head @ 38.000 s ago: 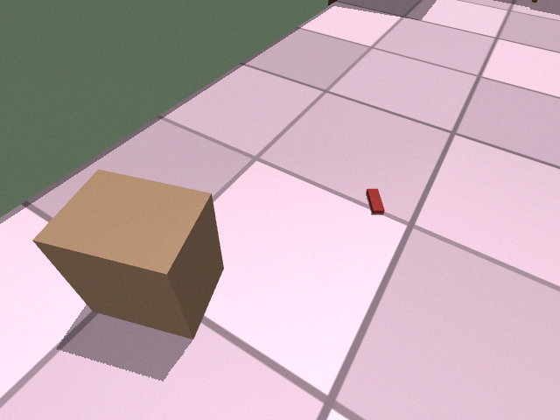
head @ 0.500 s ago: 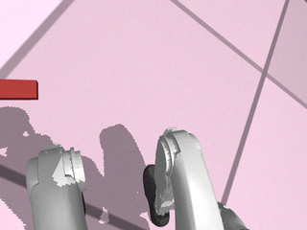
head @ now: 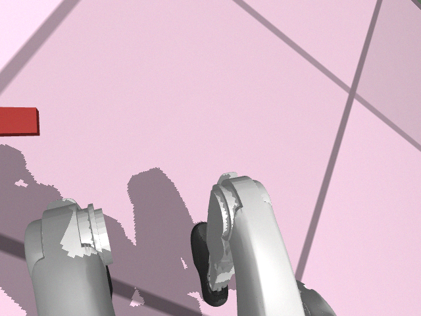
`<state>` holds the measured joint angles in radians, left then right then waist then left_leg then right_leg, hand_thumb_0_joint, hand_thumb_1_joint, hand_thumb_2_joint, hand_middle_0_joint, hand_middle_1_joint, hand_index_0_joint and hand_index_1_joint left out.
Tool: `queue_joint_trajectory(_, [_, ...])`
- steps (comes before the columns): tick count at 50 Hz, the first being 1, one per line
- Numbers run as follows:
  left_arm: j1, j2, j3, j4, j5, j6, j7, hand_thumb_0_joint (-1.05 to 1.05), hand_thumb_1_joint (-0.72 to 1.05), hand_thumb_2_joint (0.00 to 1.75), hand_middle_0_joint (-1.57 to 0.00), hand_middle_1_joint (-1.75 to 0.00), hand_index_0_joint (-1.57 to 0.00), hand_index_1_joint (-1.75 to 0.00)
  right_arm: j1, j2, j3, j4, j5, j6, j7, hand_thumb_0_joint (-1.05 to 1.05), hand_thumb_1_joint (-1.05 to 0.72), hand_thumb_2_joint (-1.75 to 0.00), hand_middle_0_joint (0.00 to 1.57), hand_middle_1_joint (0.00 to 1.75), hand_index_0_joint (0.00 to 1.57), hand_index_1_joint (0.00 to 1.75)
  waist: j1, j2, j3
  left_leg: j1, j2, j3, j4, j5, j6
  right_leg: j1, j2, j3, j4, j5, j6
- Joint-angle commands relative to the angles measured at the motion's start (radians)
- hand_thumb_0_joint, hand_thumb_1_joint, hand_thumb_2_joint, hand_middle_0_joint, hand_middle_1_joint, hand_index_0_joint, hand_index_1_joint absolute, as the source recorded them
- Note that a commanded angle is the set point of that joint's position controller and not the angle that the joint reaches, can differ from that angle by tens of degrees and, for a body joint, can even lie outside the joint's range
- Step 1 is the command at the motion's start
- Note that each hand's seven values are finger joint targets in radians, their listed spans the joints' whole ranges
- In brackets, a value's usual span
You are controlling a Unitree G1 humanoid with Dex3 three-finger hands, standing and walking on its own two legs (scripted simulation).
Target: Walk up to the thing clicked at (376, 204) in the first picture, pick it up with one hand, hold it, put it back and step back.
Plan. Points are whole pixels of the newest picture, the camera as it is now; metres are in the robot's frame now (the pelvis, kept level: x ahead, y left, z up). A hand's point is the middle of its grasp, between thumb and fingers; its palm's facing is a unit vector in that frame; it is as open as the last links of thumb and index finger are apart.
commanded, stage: rise first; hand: left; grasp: from above
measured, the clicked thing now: out of the picture +0.48 +0.34 -0.29
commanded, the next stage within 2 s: approach in 0.66 s
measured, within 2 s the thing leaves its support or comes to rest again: neither
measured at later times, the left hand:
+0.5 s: hand out of the picture +0.43 +0.37 -0.18, palm faces -0.46 -0.08 -0.88, open 14.2 cm
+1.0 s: hand out of the picture +0.45 +0.36 -0.16, palm faces -0.45 -0.05 -0.89, open 14.1 cm
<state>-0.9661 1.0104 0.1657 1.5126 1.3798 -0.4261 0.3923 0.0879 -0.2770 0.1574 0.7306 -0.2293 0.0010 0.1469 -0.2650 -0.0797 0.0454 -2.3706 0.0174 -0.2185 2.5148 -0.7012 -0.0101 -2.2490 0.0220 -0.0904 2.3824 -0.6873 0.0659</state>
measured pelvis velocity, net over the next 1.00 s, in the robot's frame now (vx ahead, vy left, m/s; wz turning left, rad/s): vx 0.00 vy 0.00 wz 0.01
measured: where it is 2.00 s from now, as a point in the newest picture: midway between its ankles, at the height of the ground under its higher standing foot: (159, 295)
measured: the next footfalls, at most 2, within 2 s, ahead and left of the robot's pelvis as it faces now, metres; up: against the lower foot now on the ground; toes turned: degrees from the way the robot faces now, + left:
none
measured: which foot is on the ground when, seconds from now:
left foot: down 0.00-1.00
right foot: down 0.00-1.00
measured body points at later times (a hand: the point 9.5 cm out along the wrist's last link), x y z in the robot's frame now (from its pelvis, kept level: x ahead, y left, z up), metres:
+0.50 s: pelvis +0.00 +0.00 +0.00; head +0.24 +0.12 +0.36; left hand +0.45 +0.37 -0.13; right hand +0.08 -0.27 -0.09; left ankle +0.07 +0.13 -0.27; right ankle +0.11 -0.13 -0.27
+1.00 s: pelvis +0.00 +0.00 +0.00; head +0.24 +0.12 +0.36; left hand +0.47 +0.36 -0.11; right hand +0.07 -0.27 -0.08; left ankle +0.07 +0.13 -0.27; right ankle +0.11 -0.13 -0.27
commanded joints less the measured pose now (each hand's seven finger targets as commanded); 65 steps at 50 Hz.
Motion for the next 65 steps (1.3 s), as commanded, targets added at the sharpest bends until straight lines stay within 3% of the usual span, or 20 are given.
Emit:
queue_joint_trajectory(1, [-0.266,0.304,0.048,-0.165,-0.027,-0.009,0.046,0.00,-0.55,1.03,-0.07,-0.99,-0.06,-1.00,0.186,-0.292,-0.083,-0.008,-0.001,-0.002,-0.014,0.00,-0.91,-0.90,0.20,0.30,0.20,0.30,0.007,0.450,-0.673,0.588,-0.001,0.125,-0.260,0.219,0.027,0.274,0.033,-0.111,-0.209,0.221,-0.089])
queue_joint_trajectory(9, [-0.254,0.271,0.032,-0.154,-0.019,-0.005,0.046,0.00,-0.55,1.03,-0.07,-0.99,-0.06,-1.00,0.187,-0.288,-0.088,-0.011,0.004,-0.001,-0.010,0.00,-0.91,-0.90,0.20,0.30,0.20,0.30,0.005,0.457,-0.675,0.593,-0.001,0.120,-0.265,0.230,0.025,0.259,0.033,-0.113,-0.203,0.230,-0.091])
queue_joint_trajectory(11, [-0.266,0.246,0.019,-0.138,-0.021,0.003,0.045,0.00,-0.56,1.03,-0.07,-1.00,-0.06,-1.01,0.193,-0.287,-0.089,-0.007,0.001,-0.004,-0.008,0.00,-0.91,-0.90,0.20,0.30,0.20,0.30,-0.008,0.448,-0.651,0.590,0.000,0.118,-0.261,0.228,0.026,0.243,0.033,-0.116,-0.206,0.228,-0.089])
queue_joint_trajectory(14, [-0.269,0.266,0.028,-0.158,-0.016,0.003,0.047,0.00,-0.56,1.03,-0.07,-1.00,-0.06,-1.01,0.196,-0.288,-0.089,-0.006,0.001,-0.001,-0.009,0.00,-0.91,-0.90,0.20,0.30,0.20,0.30,-0.001,0.445,-0.692,0.590,-0.002,0.122,-0.255,0.245,0.029,0.278,0.033,-0.112,-0.210,0.248,-0.086])
queue_joint_trajectory(21, [-0.258,0.255,0.023,-0.138,-0.018,0.020,0.044,0.00,-0.56,1.03,-0.07,-1.00,-0.06,-1.01,0.194,-0.286,-0.089,-0.018,0.014,-0.002,-0.007,0.00,-0.91,-0.90,0.20,0.30,0.20,0.30,0.000,0.460,-0.665,0.582,-0.005,0.119,-0.273,0.239,0.024,0.256,0.030,-0.114,-0.199,0.241,-0.093])
queue_joint_trajectory(23, [-0.278,0.242,0.011,-0.139,-0.022,0.023,0.036,0.00,-0.55,1.03,-0.07,-1.00,-0.06,-1.01,0.192,-0.284,-0.088,-0.017,0.009,-0.005,-0.006,0.00,-0.91,-0.90,0.20,0.30,0.20,0.30,-0.016,0.430,-0.649,0.562,-0.004,0.124,-0.263,0.219,0.030,0.259,0.031,-0.111,-0.211,0.235,-0.088])
queue_joint_trajectory(26, [-0.278,0.276,0.027,-0.153,-0.027,0.024,0.030,0.00,-0.55,1.03,-0.08,-0.99,-0.07,-1.00,0.190,-0.287,-0.086,-0.022,0.017,-0.005,-0.011,0.00,-0.91,-0.90,0.20,0.30,0.20,0.30,0.006,0.456,-0.662,0.571,-0.006,0.129,-0.272,0.212,0.027,0.262,0.029,-0.104,-0.212,0.223,-0.090])
queue_joint_trajectory(28, [-0.262,0.231,-0.001,-0.120,-0.030,0.026,0.020,0.00,-0.56,1.03,-0.07,-1.00,-0.06,-1.01,0.192,-0.285,-0.086,-0.023,0.016,-0.006,-0.009,0.00,-0.91,-0.90,0.20,0.30,0.20,0.30,-0.015,0.431,-0.635,0.553,-0.005,0.122,-0.271,0.194,0.027,0.247,0.031,-0.111,-0.213,0.210,-0.091])
queue_joint_trajectory(32, [-0.293,0.271,0.016,-0.182,-0.034,0.014,0.012,0.00,-0.57,1.04,-0.07,-1.00,-0.06,-1.01,0.198,-0.286,-0.086,-0.025,0.021,-0.002,-0.012,0.00,-0.91,-0.90,0.20,0.30,0.20,0.30,0.004,0.464,-0.696,0.586,-0.005,0.123,-0.280,0.214,0.024,0.270,0.031,-0.108,-0.212,0.222,-0.094])
queue_joint_trajectory(36, [-0.276,0.253,0.008,-0.138,-0.039,0.009,0.010,0.00,-0.57,1.04,-0.07,-0.98,-0.06,-1.00,0.202,-0.283,-0.079,-0.020,0.018,0.000,-0.013,0.00,-0.91,-0.90,0.20,0.30,0.20,0.30,-0.015,0.413,-0.636,0.525,-0.009,0.130,-0.266,0.185,0.031,0.278,0.032,-0.103,-0.228,0.208,-0.088])
queue_joint_trajectory(38, [-0.300,0.282,0.018,-0.178,-0.032,0.001,0.013,0.00,-0.61,1.12,-0.09,-0.93,-0.04,-0.98,0.195,-0.287,-0.080,-0.022,0.021,0.003,-0.017,0.00,-0.91,-0.90,0.20,0.30,0.20,0.30,0.004,0.444,-0.685,0.569,-0.005,0.126,-0.271,0.197,0.028,0.274,0.032,-0.106,-0.221,0.211,-0.090])
queue_joint_trajectory(39, [-0.289,0.276,0.015,-0.164,-0.029,0.004,0.011,0.00,-0.57,1.04,-0.07,-1.01,-0.07,-1.03,0.197,-0.286,-0.080,-0.025,0.021,0.003,-0.017,0.00,-0.91,-0.90,0.20,0.30,0.20,0.30,0.005,0.457,-0.678,0.572,-0.007,0.130,-0.272,0.202,0.028,0.268,0.031,-0.103,-0.221,0.214,-0.091])
queue_joint_trajectory(43, [-0.346,0.208,-0.031,-0.175,-0.025,0.006,0.009,0.00,-0.55,1.02,-0.07,-1.05,-0.07,-1.05,0.217,-0.278,-0.083,-0.015,0.023,0.000,-0.016,0.00,-0.91,-0.90,0.20,0.30,0.20,0.30,-0.038,0.442,-0.638,0.552,-0.006,0.128,-0.272,0.178,0.028,0.249,0.031,-0.104,-0.231,0.206,-0.091])
queue_joint_trajectory(46, [-0.425,0.181,-0.055,-0.222,-0.023,0.010,0.014,0.00,-0.56,1.03,-0.07,-1.04,-0.07,-1.04,0.233,-0.280,-0.084,-0.012,0.025,-0.001,-0.017,0.00,-0.91,-0.90,0.20,0.30,0.20,0.30,-0.048,0.475,-0.684,0.594,-0.004,0.121,-0.283,0.189,0.023,0.245,0.030,-0.112,-0.229,0.215,-0.093])
queue_joint_trajectory(49, [-0.453,0.114,-0.108,-0.162,-0.023,0.037,0.013,0.00,-0.55,1.02,-0.07,-1.06,-0.07,-1.06,0.247,-0.283,-0.086,-0.007,0.034,-0.005,-0.019,0.00,-0.91,-0.90,0.20,0.30,0.20,0.30,-0.082,0.471,-0.655,0.587,-0.002,0.119,-0.278,0.189,0.023,0.223,0.030,-0.112,-0.233,0.224,-0.093])
queue_joint_trajectory(53, [-0.482,0.156,-0.095,-0.123,0.001,0.082,0.024,0.00,-0.56,1.02,-0.07,-1.05,-0.07,-1.05,0.260,-0.287,-0.077,-0.021,0.035,-0.003,-0.023,0.00,-0.91,-0.90,0.20,0.30,0.20,0.30,-0.070,0.499,-0.681,0.601,-0.005,0.122,-0.294,0.222,0.020,0.231,0.027,-0.113,-0.225,0.250,-0.096])
queue_joint_trajectory(54, [-0.460,0.137,-0.101,-0.092,-0.009,0.096,0.023,0.00,-0.55,1.01,-0.07,-1.06,-0.08,-1.05,0.255,-0.287,-0.076,-0.029,0.037,-0.003,-0.022,0.00,-0.91,-0.90,0.20,0.30,0.20,0.30,-0.071,0.495,-0.661,0.601,-0.003,0.120,-0.301,0.223,0.019,0.222,0.026,-0.116,-0.224,0.249,-0.097])
queue_joint_trajectory(58, [-0.436,0.176,-0.081,-0.076,-0.007,0.143,0.024,0.00,-0.55,1.02,-0.08,-1.04,-0.08,-1.04,0.259,-0.290,-0.063,-0.051,0.044,-0.002,-0.025,0.00,-0.91,-0.90,0.20,0.30,0.20,0.30,-0.064,0.491,-0.680,0.583,-0.009,0.130,-0.307,0.237,0.024,0.266,0.025,-0.110,-0.231,0.268,-0.097])
queue_joint_trajectory(63, [-0.372,0.229,-0.051,-0.099,-0.054,0.178,-0.001,0.00,-0.53,1.01,-0.10,-1.00,-0.10,-1.00,0.239,-0.286,-0.050,-0.080,0.067,0.002,-0.030,0.00,-0.91,-0.90,0.20,0.30,0.20,0.30,-0.036,0.455,-0.714,0.548,-0.008,0.143,-0.304,0.259,0.036,0.339,0.029,-0.089,-0.241,0.290,-0.093])
queue_joint_trajectory(65, [-0.380,0.243,-0.045,-0.132,-0.069,0.175,-0.020,0.00,-0.53,0.99,-0.11,-0.99,-0.11,-0.99,0.237,-0.287,-0.047,-0.086,0.069,0.001,-0.032,0.00,-0.91,-0.90,0.20,0.30,0.20,0.30,-0.044,0.450,-0.700,0.526,-0.006,0.145,-0.297,0.236,0.038,0.342,0.029,-0.083,-0.247,0.269,-0.093])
